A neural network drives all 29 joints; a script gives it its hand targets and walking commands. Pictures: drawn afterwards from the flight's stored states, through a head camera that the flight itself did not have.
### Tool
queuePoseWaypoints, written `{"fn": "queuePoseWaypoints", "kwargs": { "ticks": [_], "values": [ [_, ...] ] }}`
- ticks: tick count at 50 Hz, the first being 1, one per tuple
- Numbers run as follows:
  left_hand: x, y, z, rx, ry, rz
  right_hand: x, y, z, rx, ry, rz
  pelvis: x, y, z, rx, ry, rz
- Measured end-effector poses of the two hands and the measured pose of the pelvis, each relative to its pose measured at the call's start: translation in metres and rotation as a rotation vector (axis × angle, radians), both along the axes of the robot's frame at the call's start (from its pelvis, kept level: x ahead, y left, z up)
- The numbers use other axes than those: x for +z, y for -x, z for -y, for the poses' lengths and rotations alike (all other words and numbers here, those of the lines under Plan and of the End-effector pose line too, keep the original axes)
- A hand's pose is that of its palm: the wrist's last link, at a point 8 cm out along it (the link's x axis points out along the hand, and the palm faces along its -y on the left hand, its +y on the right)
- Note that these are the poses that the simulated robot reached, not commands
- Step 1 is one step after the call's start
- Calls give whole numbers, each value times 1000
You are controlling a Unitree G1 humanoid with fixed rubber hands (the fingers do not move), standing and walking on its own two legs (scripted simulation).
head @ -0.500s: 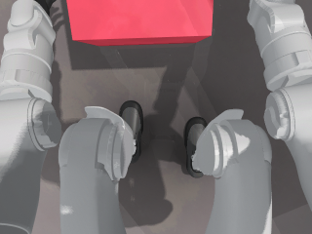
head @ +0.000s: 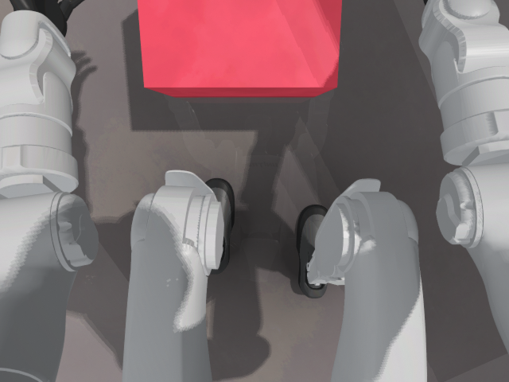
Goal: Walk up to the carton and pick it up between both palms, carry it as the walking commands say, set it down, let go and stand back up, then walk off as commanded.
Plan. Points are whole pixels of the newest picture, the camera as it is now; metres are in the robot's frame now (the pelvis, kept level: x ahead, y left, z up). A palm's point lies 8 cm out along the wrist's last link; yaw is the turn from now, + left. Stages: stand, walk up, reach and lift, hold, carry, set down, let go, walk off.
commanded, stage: set down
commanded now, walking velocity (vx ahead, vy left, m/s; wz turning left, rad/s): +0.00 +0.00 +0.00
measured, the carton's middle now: (242, 28) +0.55 +0.07 -0.29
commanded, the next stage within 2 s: let go in 1.14 s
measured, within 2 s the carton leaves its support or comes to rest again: neither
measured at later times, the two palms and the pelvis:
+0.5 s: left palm out of the picture +0.51 +0.31 +0.03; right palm out of the picture +0.58 -0.16 +0.04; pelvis +0.01 +0.00 +0.12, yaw +0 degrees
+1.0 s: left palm out of the picture +0.50 +0.30 +0.19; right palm out of the picture +0.57 -0.17 +0.19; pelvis +0.05 +0.00 +0.26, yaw +0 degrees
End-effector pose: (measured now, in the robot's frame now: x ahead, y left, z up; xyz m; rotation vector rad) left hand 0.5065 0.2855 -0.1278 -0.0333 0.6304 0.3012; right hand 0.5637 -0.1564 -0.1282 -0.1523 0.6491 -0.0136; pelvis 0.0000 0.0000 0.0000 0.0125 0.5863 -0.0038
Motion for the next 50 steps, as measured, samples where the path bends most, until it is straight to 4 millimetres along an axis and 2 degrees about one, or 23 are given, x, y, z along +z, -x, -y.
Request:
{"fn": "queuePoseWaypoints", "kwargs": {
  "ticks": [8, 16, 23, 34, 44, 50],
  "values": [
    [63, -2, -11, 7, -11, 9, 68, -10, 1, -3, -3, 21, 37, -2, -1, 3, 6, -61],
    [109, 2, -20, 4, -12, 11, 112, -11, 5, -11, -14, 27, 73, -2, -1, 7, 11, -115],
    [150, -5, -21, -5, 5, 28, 152, -17, 6, -1, -20, 29, 109, -4, -1, 11, 13, -154],
    [215, -7, -24, -20, 8, 22, 218, -22, 9, 4, -23, 22, 171, -24, -1, 13, 15, -197],
    [284, -1, -21, -37, -1, 20, 283, -13, 19, -1, -31, 16, 231, -42, -3, 8, 13, -179],
    [315, 2, -19, -31, 6, 17, 315, -10, 16, -4, -45, 13, 260, -48, -3, 4, 12, -160]
  ]
}}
